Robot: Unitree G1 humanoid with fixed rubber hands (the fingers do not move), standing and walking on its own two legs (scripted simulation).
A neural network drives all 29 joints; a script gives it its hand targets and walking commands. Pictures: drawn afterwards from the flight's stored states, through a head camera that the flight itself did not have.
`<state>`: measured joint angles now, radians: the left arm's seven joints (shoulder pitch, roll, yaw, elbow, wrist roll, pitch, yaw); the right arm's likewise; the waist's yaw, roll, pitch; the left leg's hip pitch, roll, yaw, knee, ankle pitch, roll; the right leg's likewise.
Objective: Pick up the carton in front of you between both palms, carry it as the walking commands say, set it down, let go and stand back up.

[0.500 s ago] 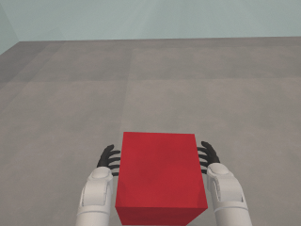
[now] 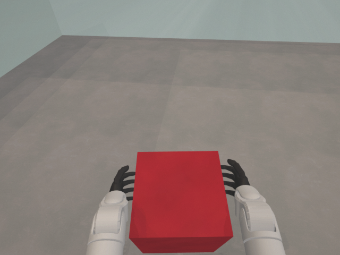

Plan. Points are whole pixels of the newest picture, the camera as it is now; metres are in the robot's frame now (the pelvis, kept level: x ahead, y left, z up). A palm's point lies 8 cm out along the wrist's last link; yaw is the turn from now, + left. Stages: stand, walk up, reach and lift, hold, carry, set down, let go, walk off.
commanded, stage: hold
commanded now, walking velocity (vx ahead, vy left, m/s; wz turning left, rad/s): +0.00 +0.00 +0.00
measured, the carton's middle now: (177, 205) +0.29 +0.00 -0.07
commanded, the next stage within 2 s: set down in 0.48 s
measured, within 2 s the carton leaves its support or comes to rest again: neither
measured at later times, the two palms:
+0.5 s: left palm (133, 196) +0.26 +0.11 +0.04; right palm (256, 180) +0.30 -0.19 +0.04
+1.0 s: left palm (147, 200) +0.32 +0.09 -0.10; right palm (245, 195) +0.33 -0.20 -0.09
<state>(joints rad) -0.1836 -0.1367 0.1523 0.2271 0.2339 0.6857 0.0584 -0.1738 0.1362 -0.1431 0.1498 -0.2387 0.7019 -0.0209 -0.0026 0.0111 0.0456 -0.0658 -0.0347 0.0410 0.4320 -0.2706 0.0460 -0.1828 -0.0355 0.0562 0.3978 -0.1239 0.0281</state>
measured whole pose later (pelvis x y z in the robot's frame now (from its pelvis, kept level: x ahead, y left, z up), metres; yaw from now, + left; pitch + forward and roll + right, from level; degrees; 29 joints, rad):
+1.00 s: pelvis -0.03 -0.05 -0.04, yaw +5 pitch +14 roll +0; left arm -0.55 -0.19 0.42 0.62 0.39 0.28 0.04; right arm -0.53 0.19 -0.50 0.50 -0.40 0.29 -0.01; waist -0.08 0.05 0.06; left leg -0.72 -0.03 -0.08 0.81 -0.34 -0.02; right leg -0.79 0.00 0.01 0.74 -0.20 0.00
